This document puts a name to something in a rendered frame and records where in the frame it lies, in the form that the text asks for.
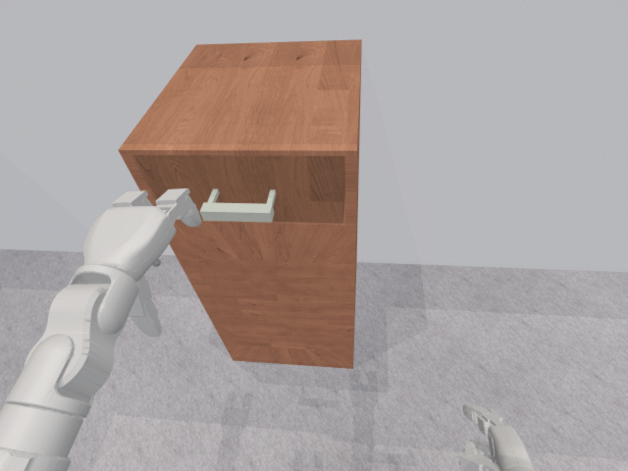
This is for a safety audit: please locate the left robot hand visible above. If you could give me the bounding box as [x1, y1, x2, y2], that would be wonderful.
[83, 188, 201, 337]

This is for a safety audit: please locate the drawer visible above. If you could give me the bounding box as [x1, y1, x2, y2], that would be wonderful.
[134, 155, 345, 223]

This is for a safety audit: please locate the right robot hand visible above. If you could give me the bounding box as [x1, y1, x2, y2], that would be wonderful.
[458, 403, 535, 471]

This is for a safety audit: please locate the left robot forearm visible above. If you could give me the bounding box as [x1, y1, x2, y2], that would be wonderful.
[0, 264, 139, 471]

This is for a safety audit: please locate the cabinet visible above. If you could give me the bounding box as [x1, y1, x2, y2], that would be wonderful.
[119, 39, 362, 369]

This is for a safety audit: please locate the handle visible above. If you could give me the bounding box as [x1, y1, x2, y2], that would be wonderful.
[200, 189, 276, 223]

